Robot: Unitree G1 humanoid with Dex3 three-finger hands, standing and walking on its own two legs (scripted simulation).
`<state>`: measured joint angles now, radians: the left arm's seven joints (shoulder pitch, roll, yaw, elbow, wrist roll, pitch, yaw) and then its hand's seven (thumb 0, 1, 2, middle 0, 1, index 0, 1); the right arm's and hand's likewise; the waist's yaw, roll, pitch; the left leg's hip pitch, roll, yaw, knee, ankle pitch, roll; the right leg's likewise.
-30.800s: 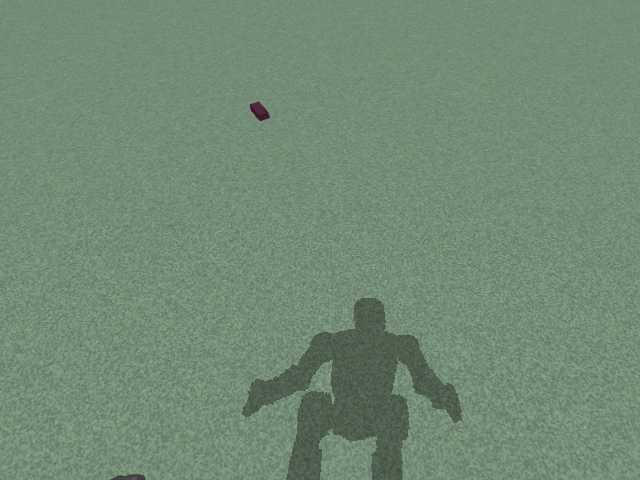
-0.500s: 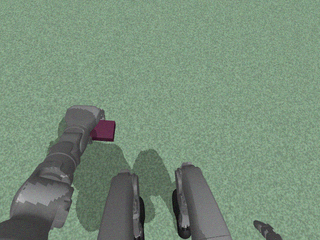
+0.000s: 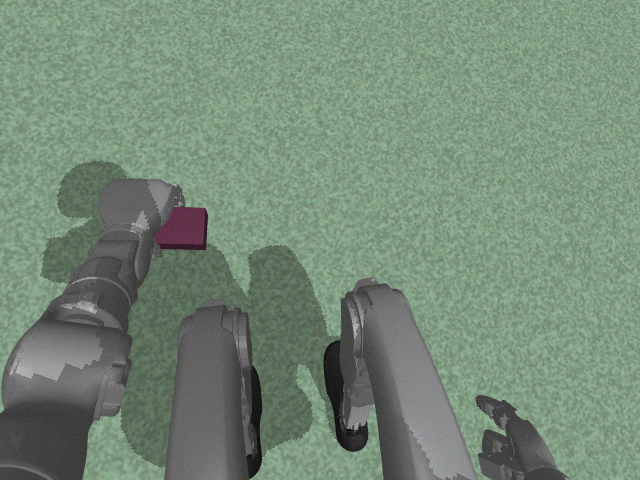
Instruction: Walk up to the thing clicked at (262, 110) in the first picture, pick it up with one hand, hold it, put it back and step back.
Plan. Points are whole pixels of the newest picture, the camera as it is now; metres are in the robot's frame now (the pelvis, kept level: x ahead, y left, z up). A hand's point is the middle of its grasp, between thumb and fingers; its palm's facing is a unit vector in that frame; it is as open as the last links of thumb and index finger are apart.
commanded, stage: crouch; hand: left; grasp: from above
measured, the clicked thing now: (162, 228) +0.44 +0.19 -0.21
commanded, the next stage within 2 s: lower in 0.62 s
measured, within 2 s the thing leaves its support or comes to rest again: rests again in 1.96 s
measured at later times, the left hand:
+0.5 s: hand (164, 235) +0.43 +0.20 -0.25, palm faces -0.46 +0.03 -0.88, open 8.4 cm
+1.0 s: hand (169, 240) +0.43 +0.20 -0.30, palm faces -0.49 +0.01 -0.87, open 8.4 cm
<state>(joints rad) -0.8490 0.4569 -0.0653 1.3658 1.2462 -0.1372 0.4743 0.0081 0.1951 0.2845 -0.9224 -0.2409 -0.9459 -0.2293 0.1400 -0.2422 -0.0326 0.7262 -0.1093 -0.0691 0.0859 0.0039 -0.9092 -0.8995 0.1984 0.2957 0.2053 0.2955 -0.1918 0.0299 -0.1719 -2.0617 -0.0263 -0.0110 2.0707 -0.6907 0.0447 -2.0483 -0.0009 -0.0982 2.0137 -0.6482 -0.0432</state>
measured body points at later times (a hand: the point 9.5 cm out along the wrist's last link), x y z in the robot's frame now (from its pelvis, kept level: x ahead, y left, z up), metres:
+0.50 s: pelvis +0.00 +0.00 -0.06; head +0.24 +0.03 +0.32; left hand +0.45 +0.19 -0.20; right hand +0.04 -0.27 -0.18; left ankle +0.07 +0.10 -0.40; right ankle +0.09 -0.10 -0.40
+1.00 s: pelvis -0.01 +0.00 -0.09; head +0.25 +0.04 +0.28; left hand +0.46 +0.20 -0.25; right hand +0.04 -0.28 -0.20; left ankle +0.07 +0.10 -0.40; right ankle +0.09 -0.10 -0.40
